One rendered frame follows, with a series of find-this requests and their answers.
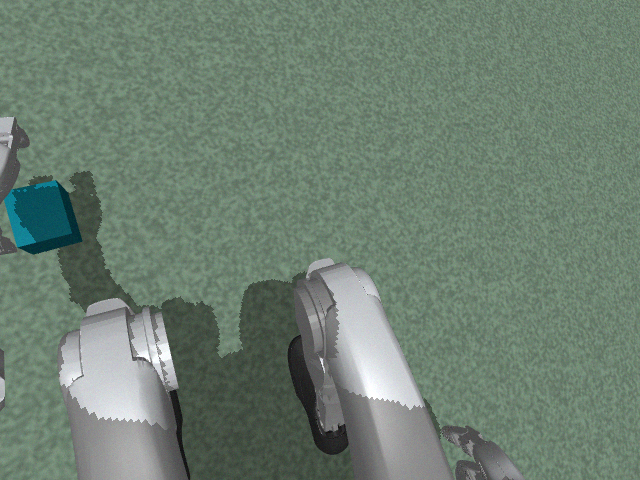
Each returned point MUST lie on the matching small box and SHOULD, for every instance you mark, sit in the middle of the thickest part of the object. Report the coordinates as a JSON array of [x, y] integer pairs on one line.
[[42, 217]]

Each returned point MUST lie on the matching right robot foot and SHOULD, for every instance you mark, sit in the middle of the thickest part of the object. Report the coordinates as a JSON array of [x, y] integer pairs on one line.
[[328, 442]]

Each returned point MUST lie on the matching left robot hand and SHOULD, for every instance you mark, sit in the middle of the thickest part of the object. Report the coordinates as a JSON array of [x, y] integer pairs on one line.
[[12, 137]]

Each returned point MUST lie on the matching left robot foot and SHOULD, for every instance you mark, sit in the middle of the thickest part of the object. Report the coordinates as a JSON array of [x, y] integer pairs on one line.
[[179, 420]]

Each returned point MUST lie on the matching right robot hand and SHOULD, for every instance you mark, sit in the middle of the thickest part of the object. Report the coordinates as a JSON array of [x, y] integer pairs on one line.
[[492, 463]]

